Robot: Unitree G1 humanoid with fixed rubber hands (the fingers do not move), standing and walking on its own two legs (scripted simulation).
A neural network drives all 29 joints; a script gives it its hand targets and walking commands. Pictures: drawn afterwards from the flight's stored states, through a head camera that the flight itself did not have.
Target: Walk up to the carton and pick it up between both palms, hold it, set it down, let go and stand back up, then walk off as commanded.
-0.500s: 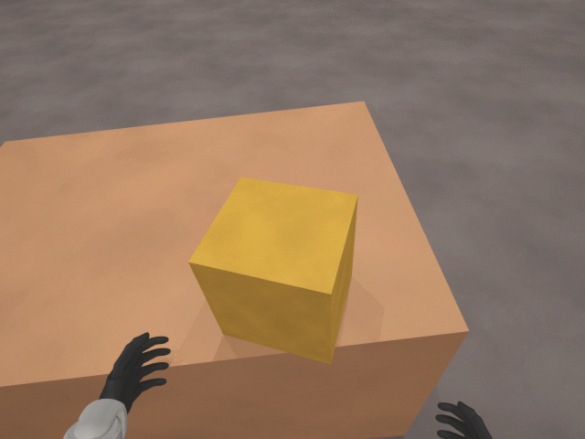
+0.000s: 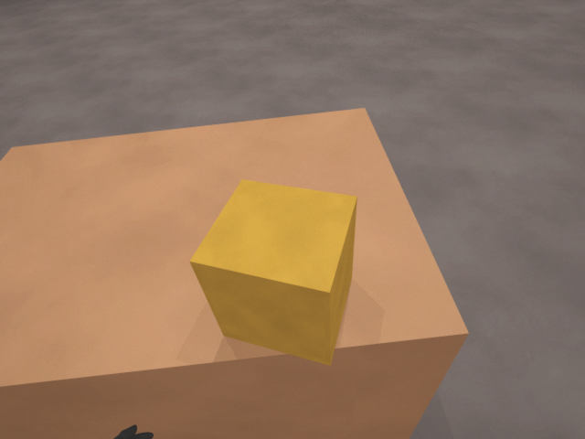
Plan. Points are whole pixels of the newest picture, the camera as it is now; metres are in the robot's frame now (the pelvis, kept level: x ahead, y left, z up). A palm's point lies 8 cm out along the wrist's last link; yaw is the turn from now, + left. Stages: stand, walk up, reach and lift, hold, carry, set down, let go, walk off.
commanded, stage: stand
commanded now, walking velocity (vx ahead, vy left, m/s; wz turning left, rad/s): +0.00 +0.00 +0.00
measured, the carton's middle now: (285, 271) +0.38 +0.03 +0.02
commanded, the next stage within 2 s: none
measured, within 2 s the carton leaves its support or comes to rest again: neither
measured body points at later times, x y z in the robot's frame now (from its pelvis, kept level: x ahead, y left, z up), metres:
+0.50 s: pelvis -0.01 +0.00 +0.00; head -0.02 -0.03 +0.45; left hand +0.07 +0.28 -0.10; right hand +0.03 -0.27 -0.15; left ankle +0.00 +0.13 -0.74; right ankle +0.02 -0.13 -0.74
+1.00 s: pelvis -0.01 +0.00 +0.00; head -0.03 -0.03 +0.45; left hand +0.05 +0.29 -0.11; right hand +0.02 -0.28 -0.15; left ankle +0.00 +0.13 -0.74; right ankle +0.02 -0.13 -0.74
